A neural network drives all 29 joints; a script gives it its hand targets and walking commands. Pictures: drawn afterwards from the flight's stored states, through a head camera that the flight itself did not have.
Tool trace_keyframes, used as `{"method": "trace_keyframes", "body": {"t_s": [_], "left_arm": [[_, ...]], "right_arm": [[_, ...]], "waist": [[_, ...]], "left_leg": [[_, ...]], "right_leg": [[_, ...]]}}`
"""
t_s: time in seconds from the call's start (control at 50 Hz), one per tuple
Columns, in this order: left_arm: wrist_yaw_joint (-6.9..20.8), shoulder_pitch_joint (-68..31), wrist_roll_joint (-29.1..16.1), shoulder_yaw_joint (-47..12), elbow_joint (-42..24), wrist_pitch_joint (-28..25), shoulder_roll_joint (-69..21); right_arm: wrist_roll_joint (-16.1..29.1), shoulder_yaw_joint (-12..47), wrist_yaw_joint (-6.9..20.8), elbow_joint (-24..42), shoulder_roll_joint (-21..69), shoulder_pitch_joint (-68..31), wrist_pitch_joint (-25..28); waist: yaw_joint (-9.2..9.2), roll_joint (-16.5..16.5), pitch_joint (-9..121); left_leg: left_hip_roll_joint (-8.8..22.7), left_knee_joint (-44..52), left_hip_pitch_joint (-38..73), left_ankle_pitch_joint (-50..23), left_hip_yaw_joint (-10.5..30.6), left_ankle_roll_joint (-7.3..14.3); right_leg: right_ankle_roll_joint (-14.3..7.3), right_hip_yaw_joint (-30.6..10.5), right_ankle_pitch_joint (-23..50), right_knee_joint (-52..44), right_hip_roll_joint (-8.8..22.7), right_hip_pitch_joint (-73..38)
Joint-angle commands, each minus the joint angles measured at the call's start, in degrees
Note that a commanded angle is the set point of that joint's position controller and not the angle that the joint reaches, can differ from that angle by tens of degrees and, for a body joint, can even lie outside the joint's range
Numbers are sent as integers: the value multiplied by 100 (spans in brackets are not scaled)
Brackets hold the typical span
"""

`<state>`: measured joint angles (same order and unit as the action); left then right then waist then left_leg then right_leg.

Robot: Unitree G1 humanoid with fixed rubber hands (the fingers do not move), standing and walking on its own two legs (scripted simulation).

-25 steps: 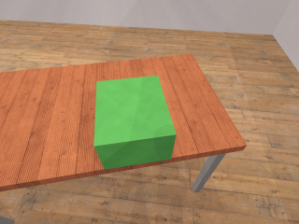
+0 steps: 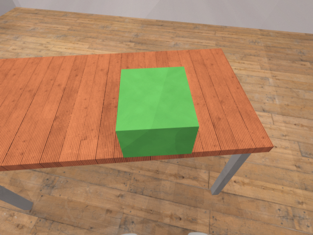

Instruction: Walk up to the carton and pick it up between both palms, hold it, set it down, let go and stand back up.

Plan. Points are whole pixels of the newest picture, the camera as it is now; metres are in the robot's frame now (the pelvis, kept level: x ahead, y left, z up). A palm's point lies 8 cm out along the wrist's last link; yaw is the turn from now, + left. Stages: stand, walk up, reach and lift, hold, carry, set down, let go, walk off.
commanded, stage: walk up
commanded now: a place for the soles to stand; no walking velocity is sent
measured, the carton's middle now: (155, 110) +0.51 +0.00 -0.04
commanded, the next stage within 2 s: reach and lift in 1.40 s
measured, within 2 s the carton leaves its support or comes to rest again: neither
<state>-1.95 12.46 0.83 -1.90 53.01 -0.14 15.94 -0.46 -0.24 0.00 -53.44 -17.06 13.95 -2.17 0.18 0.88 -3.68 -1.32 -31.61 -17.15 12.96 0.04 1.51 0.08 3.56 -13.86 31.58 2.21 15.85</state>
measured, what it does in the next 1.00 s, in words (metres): stands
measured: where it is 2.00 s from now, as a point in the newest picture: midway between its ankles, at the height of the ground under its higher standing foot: outside the picture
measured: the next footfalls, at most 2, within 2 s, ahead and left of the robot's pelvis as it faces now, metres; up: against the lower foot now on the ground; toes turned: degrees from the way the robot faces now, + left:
none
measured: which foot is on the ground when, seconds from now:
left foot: down 0.00-1.00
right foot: down 0.00-1.00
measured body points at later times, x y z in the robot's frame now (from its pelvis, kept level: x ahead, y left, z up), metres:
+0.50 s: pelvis +0.00 +0.01 +0.00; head +0.01 +0.01 +0.45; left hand +0.05 +0.27 -0.14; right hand +0.09 -0.24 -0.13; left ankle +0.04 +0.11 -0.73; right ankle +0.00 -0.10 -0.73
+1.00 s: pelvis +0.02 +0.00 +0.01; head +0.03 +0.00 +0.46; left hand +0.03 +0.26 -0.14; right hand +0.07 -0.25 -0.14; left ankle +0.05 +0.11 -0.73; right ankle +0.00 -0.10 -0.73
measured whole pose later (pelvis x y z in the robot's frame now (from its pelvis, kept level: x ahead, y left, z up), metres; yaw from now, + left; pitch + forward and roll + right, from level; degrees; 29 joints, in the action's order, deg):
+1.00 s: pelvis +0.02 +0.00 +0.01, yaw +8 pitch -1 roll -1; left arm -1.3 13.4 0.6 -2.1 59.1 0.0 14.4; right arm -0.2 1.9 -1.7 -59.9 -14.1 16.1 0.5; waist 0.6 0.3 -2.0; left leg -3.7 -28.1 -15.3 11.4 6.5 1.0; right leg -1.8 6.6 -17.4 25.5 -0.3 7.1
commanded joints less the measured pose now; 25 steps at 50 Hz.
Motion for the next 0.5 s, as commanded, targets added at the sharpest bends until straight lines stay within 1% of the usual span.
{"method": "trace_keyframes", "body": {"t_s": [0.0, 0.06, 0.1, 0.12, 0.14, 0.16, 0.18, 0.2, 0.22, 0.24, 0.26, 0.28, 0.3, 0.32, 0.34, 0.36, 0.38, 0.4, 0.42, 0.44, 0.46, 0.48], "left_arm": [[-45, -363, -12, 341, -339, 10, 1165], [9, -356, 43, 328, -345, 25, 1019], [50, -300, 62, 311, -317, 50, 973], [65, -319, 64, 301, -328, 79, 939], [83, -319, 49, 277, -357, 107, 849], [98, -258, 16, 237, -386, 126, 683], [98, -27, 9, 170, -348, 145, 442], [85, 164, 44, 170, -304, 149, 434], [81, 257, 49, 174, -286, 123, 489], [79, 304, 36, 167, -272, 78, 504], [64, 303, 10, 167, -280, 20, 514], [37, 302, -8, 181, -292, -34, 532], [7, 309, -19, 179, -307, -79, 521], [-25, 314, -26, 170, -336, -113, 514], [-21, 318, 35, 150, -363, -131, 516], [0, 356, 63, 115, -332, -115, 558], [1, 225, 24, 131, -328, -81, 667], [31, 72, -56, 150, -266, -34, 770], [68, 6, -91, 140, -195, -4, 685], [97, -25, -99, 127, -176, 9, 653], [109, 5, -87, 101, -114, -1, 570], [111, 62, -69, 77, -32, -27, 504]], "right_arm": [[-165, -122, 6, 235, -479, 655, 110], [-112, -170, 8, 304, -556, 641, 183], [-85, -182, 2, 370, -564, 663, 202], [-50, -193, -6, 399, -624, 675, 208], [-17, -213, -18, 413, -728, 657, 210], [48, -244, -36, 413, -854, 598, 203], [145, -297, -63, 411, -1023, 444, 170], [164, -304, -91, 458, -1042, 275, 136], [137, -286, -105, 498, -967, 173, 119], [78, -261, -111, 509, -871, 118, 109], [16, -239, -117, 510, -795, 91, 100], [-39, -229, -116, 507, -748, 117, 103], [-73, -217, -103, 476, -722, 160, 109], [-78, -192, -85, 444, -673, 196, 115], [-4, -146, -75, 434, -631, 352, 130], [2, -71, -58, 357, -372, 481, 159], [40, -27, -54, 359, -314, 503, 164], [28, 13, -67, 306, -244, 534, 159], [-1, 22, -80, 206, -247, 535, 157], [-33, 6, -85, 168, -380, 553, 175], [-29, -28, -83, 123, -487, 525, 203], [-1, -12, -76, 44, -479, 442, 246]], "waist": [[268, -880, -2], [234, -793, 12], [219, -656, 78], [214, -492, 43], [171, -155, -49], [84, 312, -143], [-22, 837, -236], [-97, 923, -361], [-126, 895, -341], [-144, 846, -163], [-162, 814, 106], [-158, 768, 400], [-153, 701, 689], [-144, 621, 945], [4, 326, 1103], [58, 76, 1186], [113, -16, 898], [191, -301, 587], [220, -329, 302], [245, -372, 121], [163, -300, -121], [122, -204, -195]], "left_leg": [[163, -515, 90, 877, 323, 6], [193, -232, 251, 459, 349, 35], [246, 51, 337, 247, 484, 73], [321, 348, 188, 334, 657, 105], [527, 867, -73, 702, 1047, 167], [847, 1512, -364, 1241, 1657, 275], [1176, 2073, -754, 1794, 2192, 454], [1307, 2189, -955, 1888, 2410, 590], [1243, 2089, -865, 1514, 2287, 669], [1091, 1845, -536, 787, 2027, 680], [947, 1539, -137, -21, 1758, 666], [855, 1230, 259, -805, 1578, 637], [806, 953, 581, -1402, 1443, 603], [768, 716, 762, -1757, 1347, 543], [708, 509, 722, -1740, 1228, 378], [632, 544, 416, -844, 1182, 283], [485, 593, 206, -175, 1106, 197], [356, 625, 352, 180, 1007, 137], [348, 658, 471, 196, 977, 106], [387, 735, 470, 95, 1099, 99], [439, 820, 282, -57, 1167, 118], [488, 903, 163, -305, 1225, 135]], "right_leg": [[-931, -1676, -1598, -1791, 1499, 489], [-810, -1134, -1148, -1539, 1229, 498], [-697, -886, -1206, -1308, 1063, 482], [-606, -710, -1365, -1114, 913, 403], [-474, -459, -1482, -742, 638, 325], [-308, -79, -1469, -98, 195, 275], [-200, 128, -1453, 500, -207, 92], [-190, -18, -1501, 674, -249, -30], [-212, -65, -1396, 634, -236, -61], [-231, -70, -1139, 467, -251, -58], [-234, -71, -817, 287, -256, -47], [-229, -59, -438, 91, -256, -98], [-227, -81, -72, -208, -220, -247], [-240, -170, 277, -495, -115, -477], [-296, -424, 490, -644, 212, -804], [-365, -790, 239, -810, 475, -1014], [-432, -1071, -145, -1007, 730, -807], [-499, -1099, -781, -1167, 814, -207], [-514, -1108, -1149, -1381, 790, 165], [-450, -952, -1099, -1373, 629, 222], [-373, -773, -857, -1315, 508, 239], [-342, -723, -480, -1258, 442, -5]]}}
